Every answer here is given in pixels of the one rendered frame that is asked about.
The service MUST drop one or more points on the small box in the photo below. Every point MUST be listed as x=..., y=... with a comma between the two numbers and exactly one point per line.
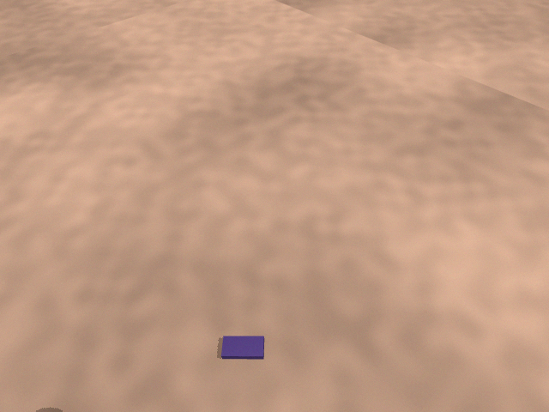
x=243, y=347

